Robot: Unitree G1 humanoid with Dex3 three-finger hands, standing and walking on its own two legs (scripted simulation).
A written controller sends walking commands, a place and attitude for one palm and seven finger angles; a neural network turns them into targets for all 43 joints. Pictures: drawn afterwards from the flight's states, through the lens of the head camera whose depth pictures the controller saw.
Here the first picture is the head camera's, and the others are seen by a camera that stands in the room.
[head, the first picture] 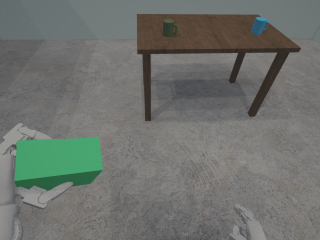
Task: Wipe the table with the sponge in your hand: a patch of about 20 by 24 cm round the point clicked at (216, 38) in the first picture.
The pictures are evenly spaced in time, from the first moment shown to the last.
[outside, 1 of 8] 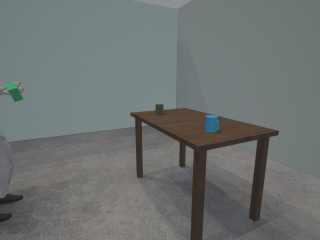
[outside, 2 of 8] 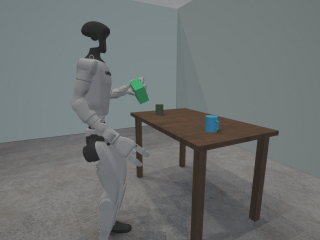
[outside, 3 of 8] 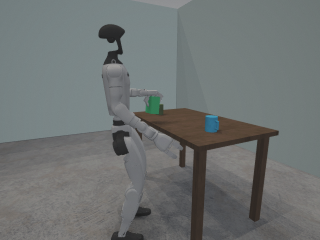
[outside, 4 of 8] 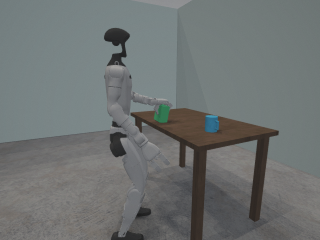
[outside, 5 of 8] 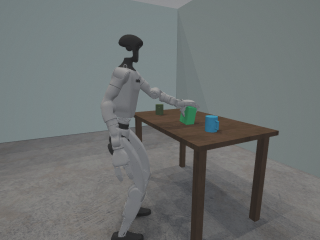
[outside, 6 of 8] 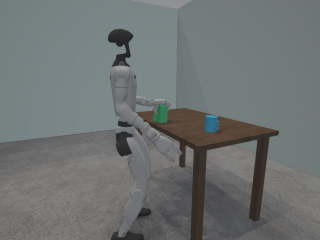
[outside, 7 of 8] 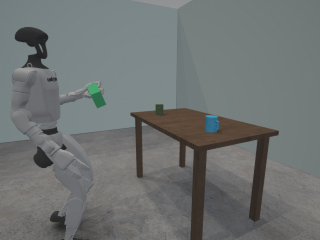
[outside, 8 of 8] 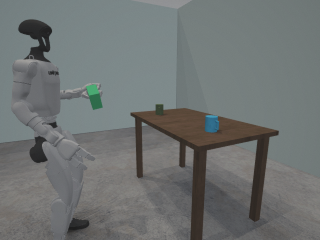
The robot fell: no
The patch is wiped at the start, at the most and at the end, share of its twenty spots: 0.00 1.00 1.00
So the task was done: yes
